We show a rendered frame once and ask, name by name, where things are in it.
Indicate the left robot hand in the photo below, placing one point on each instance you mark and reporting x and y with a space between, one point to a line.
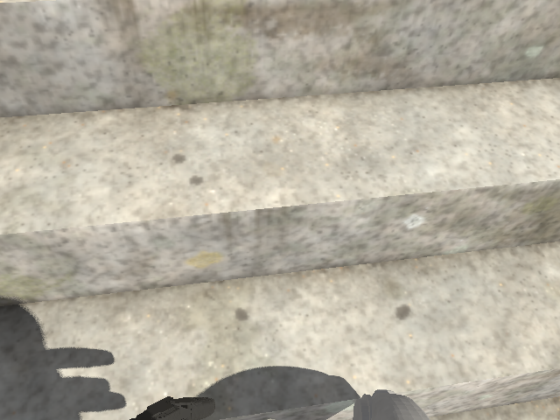
186 408

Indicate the right robot shin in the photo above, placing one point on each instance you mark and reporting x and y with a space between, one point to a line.
382 391

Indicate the robot right thigh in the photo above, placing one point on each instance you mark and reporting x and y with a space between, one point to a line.
386 406

